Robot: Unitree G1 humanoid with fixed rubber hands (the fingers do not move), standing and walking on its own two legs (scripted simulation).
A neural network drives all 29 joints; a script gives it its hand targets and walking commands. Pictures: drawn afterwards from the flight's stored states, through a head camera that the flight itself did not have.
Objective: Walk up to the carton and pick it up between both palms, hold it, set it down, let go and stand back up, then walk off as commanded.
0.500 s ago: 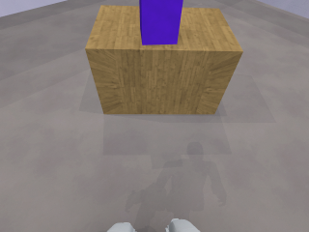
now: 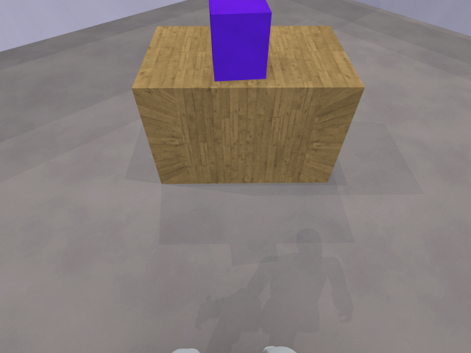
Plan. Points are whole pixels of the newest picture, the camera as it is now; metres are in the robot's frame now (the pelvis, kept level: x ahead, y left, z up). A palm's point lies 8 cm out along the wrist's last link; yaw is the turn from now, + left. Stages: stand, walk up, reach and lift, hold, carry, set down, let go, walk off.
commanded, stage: walk off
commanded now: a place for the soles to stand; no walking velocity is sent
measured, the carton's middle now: (238, 38) +1.22 -0.01 -0.02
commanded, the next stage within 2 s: stand in 0.24 s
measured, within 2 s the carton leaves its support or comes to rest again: neither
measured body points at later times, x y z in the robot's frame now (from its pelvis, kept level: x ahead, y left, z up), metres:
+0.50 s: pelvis +0.01 +0.01 +0.01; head +0.02 +0.01 +0.46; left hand +0.09 +0.30 -0.12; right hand +0.06 -0.28 -0.13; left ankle +0.05 +0.15 -0.71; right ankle +0.05 -0.10 -0.71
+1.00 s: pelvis +0.02 +0.01 +0.02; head +0.03 +0.01 +0.47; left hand +0.09 +0.31 -0.11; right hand +0.07 -0.28 -0.12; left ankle +0.05 +0.15 -0.71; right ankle +0.05 -0.10 -0.71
